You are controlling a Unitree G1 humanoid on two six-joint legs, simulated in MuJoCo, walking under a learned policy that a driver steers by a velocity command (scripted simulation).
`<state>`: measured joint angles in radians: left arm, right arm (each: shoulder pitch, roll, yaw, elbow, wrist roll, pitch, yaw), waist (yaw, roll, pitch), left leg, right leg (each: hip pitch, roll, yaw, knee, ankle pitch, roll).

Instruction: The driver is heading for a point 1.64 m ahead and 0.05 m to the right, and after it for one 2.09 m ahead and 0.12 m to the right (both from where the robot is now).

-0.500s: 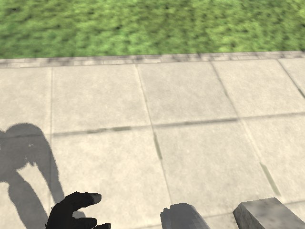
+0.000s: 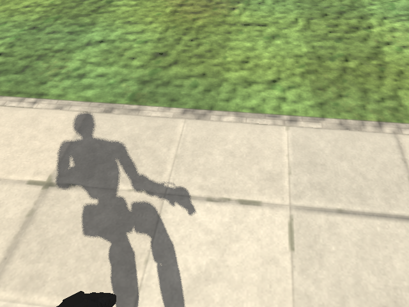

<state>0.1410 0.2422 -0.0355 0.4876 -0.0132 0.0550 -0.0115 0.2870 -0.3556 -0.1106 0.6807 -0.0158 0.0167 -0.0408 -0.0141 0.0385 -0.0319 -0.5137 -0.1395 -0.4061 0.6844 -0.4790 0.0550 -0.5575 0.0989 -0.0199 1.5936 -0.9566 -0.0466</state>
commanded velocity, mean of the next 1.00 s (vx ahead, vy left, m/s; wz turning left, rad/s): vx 0.00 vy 0.00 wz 0.21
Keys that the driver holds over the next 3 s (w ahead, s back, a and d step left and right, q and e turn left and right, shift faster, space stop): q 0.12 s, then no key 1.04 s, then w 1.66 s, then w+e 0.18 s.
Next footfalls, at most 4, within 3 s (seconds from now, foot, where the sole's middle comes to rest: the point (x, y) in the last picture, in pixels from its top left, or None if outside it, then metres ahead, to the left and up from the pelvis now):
0.46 left None -0.02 0.13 -0.59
0.80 right None -0.06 -0.09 -0.59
1.92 right None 0.22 -0.02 -0.78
2.42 left None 0.59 0.22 -0.96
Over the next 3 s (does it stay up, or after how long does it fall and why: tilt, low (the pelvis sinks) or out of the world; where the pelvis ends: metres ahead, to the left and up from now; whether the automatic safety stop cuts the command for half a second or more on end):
stays up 0.80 0.14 -0.19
